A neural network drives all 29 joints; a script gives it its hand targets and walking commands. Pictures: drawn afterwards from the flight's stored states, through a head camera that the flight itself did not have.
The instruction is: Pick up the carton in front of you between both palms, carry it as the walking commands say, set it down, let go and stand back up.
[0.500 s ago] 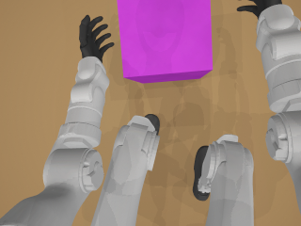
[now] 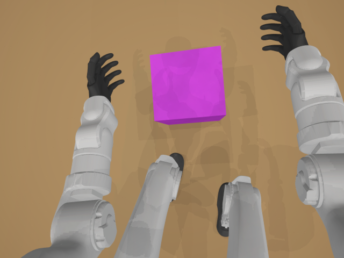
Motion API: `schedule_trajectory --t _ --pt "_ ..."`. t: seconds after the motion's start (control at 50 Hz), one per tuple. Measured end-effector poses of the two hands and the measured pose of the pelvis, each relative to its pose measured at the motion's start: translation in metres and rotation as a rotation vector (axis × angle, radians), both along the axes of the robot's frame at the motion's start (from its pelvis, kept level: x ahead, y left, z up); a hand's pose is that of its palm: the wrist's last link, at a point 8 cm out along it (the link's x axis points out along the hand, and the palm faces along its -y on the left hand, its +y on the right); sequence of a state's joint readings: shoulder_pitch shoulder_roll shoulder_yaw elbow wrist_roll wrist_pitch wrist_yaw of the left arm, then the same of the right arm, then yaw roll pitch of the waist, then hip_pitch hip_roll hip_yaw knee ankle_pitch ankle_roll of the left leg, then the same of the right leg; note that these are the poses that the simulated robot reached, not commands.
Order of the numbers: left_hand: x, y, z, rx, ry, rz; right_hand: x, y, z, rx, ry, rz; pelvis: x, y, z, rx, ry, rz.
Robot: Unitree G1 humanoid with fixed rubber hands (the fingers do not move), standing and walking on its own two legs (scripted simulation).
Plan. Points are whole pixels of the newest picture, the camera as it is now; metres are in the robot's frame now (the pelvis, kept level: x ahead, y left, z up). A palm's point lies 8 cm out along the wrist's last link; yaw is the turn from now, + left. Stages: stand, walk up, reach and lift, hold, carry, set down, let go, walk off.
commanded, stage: set down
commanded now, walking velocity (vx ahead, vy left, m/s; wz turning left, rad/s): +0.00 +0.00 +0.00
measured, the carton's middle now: (189, 92) +0.50 +0.10 -0.42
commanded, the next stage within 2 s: let go in 0.24 s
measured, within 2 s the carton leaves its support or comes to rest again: neither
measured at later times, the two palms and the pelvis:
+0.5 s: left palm (65, 98) +0.38 +0.24 +0.03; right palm out of the picture +0.50 -0.15 +0.02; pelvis +0.03 +0.01 +0.12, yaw -3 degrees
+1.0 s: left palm out of the picture +0.27 +0.25 +0.15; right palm out of the picture +0.35 -0.19 +0.13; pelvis +0.11 +0.02 +0.22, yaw -1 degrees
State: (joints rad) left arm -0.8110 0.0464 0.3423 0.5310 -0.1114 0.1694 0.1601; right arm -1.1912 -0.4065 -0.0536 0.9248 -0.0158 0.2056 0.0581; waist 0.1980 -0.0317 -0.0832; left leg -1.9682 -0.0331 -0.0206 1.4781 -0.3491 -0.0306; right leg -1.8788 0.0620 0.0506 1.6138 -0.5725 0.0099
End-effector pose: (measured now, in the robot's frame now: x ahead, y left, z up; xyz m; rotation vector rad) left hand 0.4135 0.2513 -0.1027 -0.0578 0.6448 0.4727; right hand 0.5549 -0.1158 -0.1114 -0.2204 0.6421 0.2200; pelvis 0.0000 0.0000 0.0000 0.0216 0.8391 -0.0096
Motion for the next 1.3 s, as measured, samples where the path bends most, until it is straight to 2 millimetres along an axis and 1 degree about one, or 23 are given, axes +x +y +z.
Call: schedule_trajectory --t 0.08,0.2,0.3,0.38,0.42,0.46,0.54,0.62,0.68,0.8,0.92,0.98,1.08,1.24,1.3 --pt "0.003 -0.001 0.026 -0.014 -0.009 -0.004 0.004 -0.003 0.03 -0.009 0.002 -0.008 0.002 -0.002 0.021 -0.001 -0.005 0.002" --pt "0.0 -0.005 0.057 -0.025 -0.007 -0.003 0.006 -0.008 0.069 -0.008 0.008 -0.01 0.007 -0.002 0.051 -0.008 -0.019 -0.002" --pt "-0.005 -0.004 0.083 -0.012 0.002 -0.01 0.001 -0.01 0.094 -0.007 0.018 -0.007 0.012 -0.001 0.075 -0.012 -0.037 -0.011" --pt "-0.009 -0.006 0.101 -0.004 0.012 -0.05 -0.009 -0.015 0.109 -0.012 0.026 -0.033 0.017 0.001 0.094 -0.017 -0.054 -0.013" --pt "-0.013 -0.009 0.11 0.0 0.021 -0.088 -0.019 -0.021 0.116 -0.021 0.025 -0.056 0.021 0.003 0.103 -0.021 -0.066 -0.014" --pt "-0.02 -0.013 0.118 0.006 0.036 -0.136 -0.033 -0.027 0.123 -0.035 0.023 -0.086 0.026 0.004 0.113 -0.025 -0.084 -0.016" --pt "-0.041 -0.016 0.139 0.016 0.088 -0.241 -0.074 -0.043 0.14 -0.064 0.033 -0.172 0.037 0.009 0.136 -0.032 -0.146 -0.022" --pt "-0.061 -0.01 0.167 0.032 0.132 -0.337 -0.116 -0.053 0.163 -0.073 0.043 -0.259 0.049 0.014 0.159 -0.037 -0.236 -0.028" --pt "-0.071 -0.004 0.188 0.045 0.151 -0.395 -0.138 -0.057 0.181 -0.073 0.043 -0.295 0.058 0.018 0.173 -0.04 -0.309 -0.03" --pt "-0.095 0.002 0.218 0.045 0.168 -0.44 -0.167 -0.061 0.209 -0.071 0.05 -0.306 0.078 0.023 0.194 -0.038 -0.441 -0.026" --pt "-0.128 0.0 0.243 0.036 0.176 -0.418 -0.19 -0.068 0.229 -0.064 0.059 -0.283 0.097 0.023 0.21 -0.03 -0.556 -0.015" --pt "-0.141 -0.002 0.253 0.037 0.178 -0.403 -0.201 -0.075 0.239 -0.065 0.06 -0.274 0.104 0.019 0.217 -0.025 -0.613 -0.009" --pt "-0.148 -0.008 0.262 0.036 0.181 -0.403 -0.223 -0.09 0.252 -0.076 0.077 -0.273 0.111 0.009 0.224 -0.014 -0.7 -0.003" --pt "-0.138 -0.03 0.261 0.028 0.168 -0.438 -0.266 -0.125 0.272 -0.091 0.104 -0.303 0.115 -0.009 0.23 -0.007 -0.804 -0.006" --pt "-0.136 -0.037 0.261 0.029 0.162 -0.447 -0.28 -0.135 0.276 -0.091 0.114 -0.311 0.115 -0.014 0.231 -0.007 -0.834 -0.009"
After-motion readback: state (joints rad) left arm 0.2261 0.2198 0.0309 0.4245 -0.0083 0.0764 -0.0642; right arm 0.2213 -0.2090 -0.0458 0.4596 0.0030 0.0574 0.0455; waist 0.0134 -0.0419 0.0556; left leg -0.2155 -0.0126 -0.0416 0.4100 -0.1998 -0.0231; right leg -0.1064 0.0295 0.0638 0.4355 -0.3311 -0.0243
